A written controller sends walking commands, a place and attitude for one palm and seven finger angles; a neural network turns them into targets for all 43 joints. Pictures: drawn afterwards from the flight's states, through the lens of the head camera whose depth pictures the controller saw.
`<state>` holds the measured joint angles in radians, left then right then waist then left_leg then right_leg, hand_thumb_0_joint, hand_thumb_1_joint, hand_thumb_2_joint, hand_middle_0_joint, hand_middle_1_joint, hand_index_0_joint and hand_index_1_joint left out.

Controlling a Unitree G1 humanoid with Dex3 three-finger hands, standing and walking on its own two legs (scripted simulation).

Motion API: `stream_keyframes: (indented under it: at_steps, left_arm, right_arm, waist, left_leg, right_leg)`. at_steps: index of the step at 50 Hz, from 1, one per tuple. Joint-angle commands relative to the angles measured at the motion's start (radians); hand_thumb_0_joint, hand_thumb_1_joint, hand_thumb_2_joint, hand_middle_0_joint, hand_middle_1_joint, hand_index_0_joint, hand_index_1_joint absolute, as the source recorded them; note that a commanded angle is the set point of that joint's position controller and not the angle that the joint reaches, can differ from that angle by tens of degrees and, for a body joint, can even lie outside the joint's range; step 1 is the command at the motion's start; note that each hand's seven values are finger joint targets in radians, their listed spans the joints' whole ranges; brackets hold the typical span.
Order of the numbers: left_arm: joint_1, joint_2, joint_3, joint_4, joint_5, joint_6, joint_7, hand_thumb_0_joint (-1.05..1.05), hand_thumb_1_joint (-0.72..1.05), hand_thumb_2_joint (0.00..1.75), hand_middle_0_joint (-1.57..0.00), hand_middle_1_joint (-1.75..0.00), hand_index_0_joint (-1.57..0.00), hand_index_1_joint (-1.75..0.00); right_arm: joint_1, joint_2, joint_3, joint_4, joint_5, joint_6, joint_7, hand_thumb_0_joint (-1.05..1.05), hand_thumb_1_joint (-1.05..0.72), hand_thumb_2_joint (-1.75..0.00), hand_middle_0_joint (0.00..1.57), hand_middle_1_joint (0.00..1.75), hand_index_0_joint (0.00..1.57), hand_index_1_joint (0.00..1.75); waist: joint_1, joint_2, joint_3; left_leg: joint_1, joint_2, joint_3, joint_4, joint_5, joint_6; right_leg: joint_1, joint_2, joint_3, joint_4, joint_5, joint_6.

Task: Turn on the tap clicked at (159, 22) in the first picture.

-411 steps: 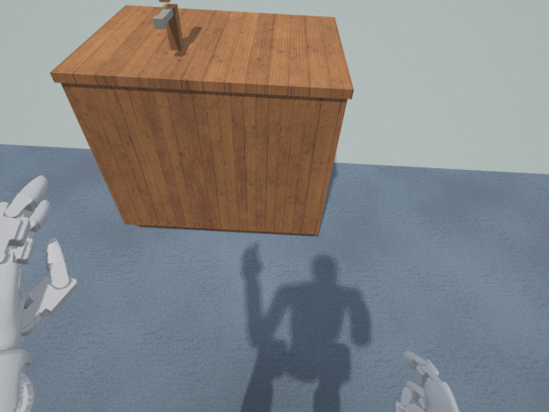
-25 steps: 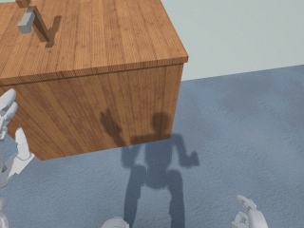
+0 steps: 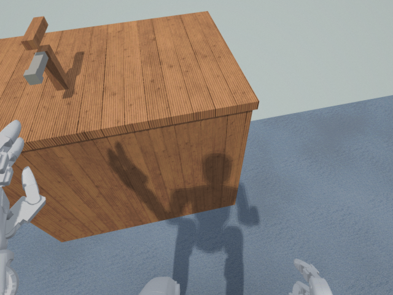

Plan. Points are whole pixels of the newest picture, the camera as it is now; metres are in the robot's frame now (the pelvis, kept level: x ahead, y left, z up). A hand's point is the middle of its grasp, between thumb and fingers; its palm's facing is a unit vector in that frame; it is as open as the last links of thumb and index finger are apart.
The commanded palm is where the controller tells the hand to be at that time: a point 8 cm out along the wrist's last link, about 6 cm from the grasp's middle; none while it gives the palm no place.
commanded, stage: take the last steps up to it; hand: left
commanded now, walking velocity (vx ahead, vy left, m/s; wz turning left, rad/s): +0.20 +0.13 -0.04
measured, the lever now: (33, 76) +0.55 +0.44 +0.14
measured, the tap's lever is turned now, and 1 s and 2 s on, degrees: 0 0 0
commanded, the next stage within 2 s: come to a stop and stand still in 0.32 s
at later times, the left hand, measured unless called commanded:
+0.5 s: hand (35, 148) +0.30 +0.28 +0.18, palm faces +0.34 -0.81 -0.47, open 7.5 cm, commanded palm +0.25 +0.33 +0.18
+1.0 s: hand out of the picture +0.30 +0.34 +0.19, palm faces +0.36 -0.88 -0.29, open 7.5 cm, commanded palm +0.24 +0.37 +0.18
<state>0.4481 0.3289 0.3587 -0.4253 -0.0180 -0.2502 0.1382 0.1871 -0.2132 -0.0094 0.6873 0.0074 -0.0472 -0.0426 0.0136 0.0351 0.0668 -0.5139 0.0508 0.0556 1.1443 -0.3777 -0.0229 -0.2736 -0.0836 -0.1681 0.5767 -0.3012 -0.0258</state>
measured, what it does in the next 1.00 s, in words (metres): steps to the left: left foot, then right foot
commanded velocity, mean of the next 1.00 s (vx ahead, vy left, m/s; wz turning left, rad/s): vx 0.03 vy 0.03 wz -0.02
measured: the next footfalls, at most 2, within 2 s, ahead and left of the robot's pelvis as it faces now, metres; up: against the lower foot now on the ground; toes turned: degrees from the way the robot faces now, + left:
left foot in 0.18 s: +0.15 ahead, +0.19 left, +0.00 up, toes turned +5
right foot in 0.50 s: +0.11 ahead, -0.01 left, +0.00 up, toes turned +4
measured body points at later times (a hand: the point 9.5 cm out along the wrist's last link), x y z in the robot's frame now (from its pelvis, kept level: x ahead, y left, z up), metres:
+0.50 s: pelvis +0.08 +0.06 +0.00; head +0.10 +0.05 +0.44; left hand +0.27 +0.32 +0.21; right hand +0.23 -0.14 -0.10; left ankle +0.11 +0.17 -0.73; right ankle +0.10 -0.03 -0.73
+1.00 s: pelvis +0.05 +0.11 +0.00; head +0.06 +0.13 +0.45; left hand +0.28 +0.39 +0.20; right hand +0.20 -0.15 -0.06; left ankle +0.10 +0.18 -0.73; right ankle +0.10 -0.03 -0.73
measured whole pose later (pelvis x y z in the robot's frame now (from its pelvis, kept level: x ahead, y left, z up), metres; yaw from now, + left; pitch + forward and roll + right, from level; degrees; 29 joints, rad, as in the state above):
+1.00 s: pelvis +0.05 +0.11 +0.00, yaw -6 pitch -3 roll -1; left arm 0.29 0.38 0.39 -0.38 -0.05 -0.26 0.12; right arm 0.23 -0.23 -0.01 0.57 0.02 -0.15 -0.01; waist 0.03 -0.04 0.07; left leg -0.25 -0.02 0.07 0.51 -0.21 0.06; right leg -0.27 -0.03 -0.06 0.51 -0.24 -0.01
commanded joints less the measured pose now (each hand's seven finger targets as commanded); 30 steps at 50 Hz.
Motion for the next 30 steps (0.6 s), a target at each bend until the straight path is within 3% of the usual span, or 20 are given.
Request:
stream_keyframes:
  at_steps: [1,3,5,7,8,9,10,11,12,14,16,21,23,24,25,26,27,28,29,30]
  left_arm:
    - [-0.01,0.224,0.141,-0.268,0.004,-0.079,0.032,0.0,0.9,0.9,-0.2,-0.3,-0.2,-0.3]
    - [0.011,0.229,0.152,-0.327,0.001,-0.073,0.043,0.0,0.9,0.9,-0.2,-0.3,-0.2,-0.3]
    - [0.015,0.223,0.15,-0.344,-0.002,-0.063,0.052,0.0,0.9,0.9,-0.2,-0.3,-0.2,-0.3]
    - [-0.017,0.229,0.16,-0.353,-0.002,-0.068,0.055,0.0,0.9,0.9,-0.2,-0.3,-0.2,-0.3]
    - [-0.039,0.224,0.153,-0.359,-0.005,-0.074,0.052,0.0,0.9,0.9,-0.2,-0.3,-0.2,-0.3]
    - [-0.033,0.209,0.145,-0.349,-0.009,-0.075,0.05,0.0,0.9,0.9,-0.2,-0.3,-0.2,-0.3]
    - [-0.03,0.212,0.133,-0.278,-0.002,-0.082,0.044,0.0,0.9,0.9,-0.2,-0.3,-0.2,-0.3]
    - [-0.038,0.246,0.167,-0.253,-0.007,-0.076,0.043,0.0,0.9,0.9,-0.2,-0.3,-0.2,-0.3]
    - [-0.056,0.233,0.157,-0.281,-0.009,-0.077,0.039,0.0,0.9,0.9,-0.2,-0.3,-0.2,-0.3]
    - [-0.055,0.213,0.131,-0.373,-0.009,-0.079,0.028,0.0,0.9,0.9,-0.2,-0.3,-0.2,-0.3]
    - [0.011,0.185,0.11,-0.389,-0.013,-0.066,0.026,0.0,0.9,0.9,-0.2,-0.3,-0.2,-0.3]
    - [0.033,0.205,0.137,-0.294,-0.024,-0.02,0.035,0.0,0.9,0.9,-0.2,-0.3,-0.2,-0.3]
    - [0.006,0.208,0.137,-0.259,-0.024,-0.004,0.037,0.0,0.9,0.9,-0.2,-0.3,-0.2,-0.3]
    - [-0.016,0.211,0.139,-0.247,-0.02,0.0,0.035,0.0,0.9,0.9,-0.2,-0.3,-0.2,-0.3]
    - [-0.034,0.217,0.136,-0.238,-0.018,0.002,0.036,0.0,0.9,0.9,-0.2,-0.3,-0.2,-0.3]
    - [-0.046,0.217,0.138,-0.217,-0.022,0.009,0.034,0.0,0.9,0.9,-0.2,-0.3,-0.2,-0.3]
    - [-0.032,0.19,0.111,-0.172,-0.032,0.024,0.028,0.0,0.9,0.9,-0.2,-0.3,-0.2,-0.3]
    - [-0.031,0.192,0.107,-0.176,-0.032,0.028,0.028,0.0,0.9,0.9,-0.2,-0.3,-0.2,-0.3]
    - [-0.067,0.203,0.107,-0.215,-0.026,0.027,0.029,0.0,0.9,0.9,-0.2,-0.3,-0.2,-0.3]
    - [-0.072,0.215,0.113,-0.241,-0.021,0.02,0.035,0.0,0.9,0.9,-0.2,-0.3,-0.2,-0.3]
  right_arm:
    - [-0.078,-0.067,-0.03,-0.195,-0.009,-0.055,-0.008,0.0,-0.9,-0.9,0.2,0.3,0.2,0.3]
    - [-0.077,-0.06,-0.037,-0.221,-0.013,-0.06,-0.009,0.0,-0.9,-0.9,0.2,0.3,0.2,0.3]
    - [-0.059,-0.059,-0.043,-0.232,-0.012,-0.062,-0.016,0.0,-0.9,-0.9,0.2,0.3,0.2,0.3]
    - [-0.038,-0.076,-0.058,-0.237,-0.007,-0.061,-0.027,0.0,-0.9,-0.9,0.2,0.3,0.2,0.3]
    - [-0.022,-0.1,-0.069,-0.24,0.001,-0.062,-0.031,0.0,-0.9,-0.9,0.2,0.3,0.2,0.3]
    - [-0.024,-0.128,-0.083,-0.247,0.008,-0.062,-0.032,0.0,-0.9,-0.9,0.2,0.3,0.2,0.3]
    - [-0.017,-0.12,-0.074,-0.244,0.007,-0.066,-0.026,0.0,-0.9,-0.9,0.2,0.3,0.2,0.3]
    - [-0.046,-0.114,-0.064,-0.233,-0.002,-0.069,-0.029,0.0,-0.9,-0.9,0.2,0.3,0.2,0.3]
    - [-0.043,-0.104,-0.064,-0.225,0.002,-0.072,-0.026,0.0,-0.9,-0.9,0.2,0.3,0.2,0.3]
    - [-0.05,-0.103,-0.064,-0.215,0.011,-0.085,-0.019,0.0,-0.9,-0.9,0.2,0.3,0.2,0.3]
    - [-0.038,-0.098,-0.053,-0.214,0.006,-0.095,-0.008,0.0,-0.9,-0.9,0.2,0.3,0.2,0.3]
    - [-0.041,-0.093,-0.025,-0.215,-0.001,-0.085,-0.023,0.0,-0.9,-0.9,0.2,0.3,0.2,0.3]
    - [-0.051,-0.09,-0.015,-0.217,0.0,-0.075,-0.03,0.0,-0.9,-0.9,0.2,0.3,0.2,0.3]
    - [-0.058,-0.085,-0.008,-0.221,-0.001,-0.069,-0.033,0.0,-0.9,-0.9,0.2,0.3,0.2,0.3]
    - [-0.052,-0.077,-0.005,-0.221,0.002,-0.062,-0.032,0.0,-0.9,-0.9,0.2,0.3,0.2,0.3]
    - [-0.05,-0.067,0.0,-0.224,0.002,-0.063,-0.031,0.0,-0.9,-0.9,0.2,0.3,0.2,0.3]
    - [-0.032,-0.064,-0.004,-0.222,0.006,-0.062,-0.024,0.0,-0.9,-0.9,0.2,0.3,0.2,0.3]
    - [-0.044,-0.071,-0.01,-0.224,0.008,-0.06,-0.017,0.0,-0.9,-0.9,0.2,0.3,0.2,0.3]
    - [-0.06,-0.067,-0.004,-0.228,0.01,-0.056,-0.012,0.0,-0.9,-0.9,0.2,0.3,0.2,0.3]
    - [-0.072,-0.052,0.007,-0.224,0.009,-0.055,-0.014,0.0,-0.9,-0.9,0.2,0.3,0.2,0.3]
  waist:
    - [-0.006,-0.188,-0.16]
    - [0.015,-0.19,-0.182]
    - [0.001,-0.183,-0.202]
    - [-0.015,-0.089,-0.204]
    - [-0.029,0.047,-0.212]
    - [-0.025,0.238,-0.214]
    - [-0.025,0.248,-0.202]
    - [-0.025,0.275,-0.172]
    - [-0.031,0.234,-0.153]
    - [-0.015,0.199,-0.176]
    - [-0.017,0.218,-0.196]
    - [-0.02,0.15,-0.178]
    - [-0.015,0.1,-0.174]
    - [-0.016,0.062,-0.176]
    - [-0.026,-0.007,-0.182]
    - [-0.032,-0.103,-0.184]
    - [-0.03,-0.229,-0.175]
    - [-0.021,-0.265,-0.168]
    - [-0.02,-0.232,-0.176]
    - [-0.017,-0.23,-0.184]
  left_leg:
    - [0.002,0.036,0.049,-0.313,0.064,0.005]
    - [0.095,0.001,0.106,-0.453,0.088,0.012]
    - [0.215,-0.029,0.13,-0.588,0.166,0.013]
    - [0.34,-0.019,0.133,-0.704,0.223,0.018]
    - [0.432,0.05,0.042,-0.733,0.25,0.05]
    - [0.539,0.237,-0.204,-0.755,0.41,0.127]
    - [0.455,0.336,-0.358,-0.843,0.293,0.204]
    - [0.392,0.369,-0.423,-0.872,0.201,0.258]
    - [0.395,0.345,-0.378,-0.85,0.23,0.268]
    - [0.438,0.274,-0.203,-0.798,0.366,0.226]
    - [0.39,0.239,-0.131,-0.798,0.436,0.198]
    - [0.314,0.244,-0.093,-0.796,0.322,0.161]
    - [0.282,0.23,-0.069,-0.741,0.294,0.123]
    - [0.247,0.208,-0.044,-0.697,0.263,0.094]
    - [0.202,0.163,-0.016,-0.633,0.209,0.064]
    - [0.17,0.08,0.047,-0.563,0.12,0.022]
    - [0.157,0.001,0.059,-0.482,0.057,-0.009]
    - [0.124,-0.016,0.027,-0.399,-0.03,-0.012]
    - [0.098,-0.018,-0.005,-0.334,-0.087,-0.012]
    - [0.086,-0.011,-0.035,-0.337,-0.109,-0.008]
  right_leg:
    - [0.191,-0.23,0.16,-0.187,0.557,-0.098]
    - [0.194,-0.225,0.166,-0.171,0.53,-0.098]
    - [0.168,-0.201,0.152,-0.127,0.418,-0.074]
    - [0.113,-0.152,0.124,-0.029,0.274,-0.038]
    - [0.02,-0.101,0.095,0.115,0.171,-0.009]
    - [-0.181,0.006,0.03,0.317,-0.18,0.039]
    - [-0.231,0.042,0.073,0.509,-0.379,0.031]
    - [-0.282,0.014,0.122,0.592,-0.34,0.033]
    - [-0.319,-0.008,0.136,0.593,-0.286,0.036]
    - [-0.316,-0.012,0.106,0.511,-0.201,0.047]
    - [-0.228,0.006,0.074,0.396,-0.154,0.048]
    - [-0.05,0.058,0.017,0.088,-0.112,0.053]
    - [0.048,0.061,0.028,-0.063,-0.007,0.051]
    - [0.109,0.042,0.058,-0.141,0.08,0.043]
    - [0.163,-0.016,0.145,-0.17,0.223,0.018]
    - [0.163,-0.103,0.271,-0.168,0.395,-0.018]
    - [0.142,-0.179,0.369,-0.194,0.501,-0.063]
    - [0.159,-0.226,0.404,-0.204,0.618,-0.1]
    - [0.176,-0.257,0.409,-0.19,0.707,-0.123]
    - [0.215,-0.264,0.365,-0.164,0.765,-0.128]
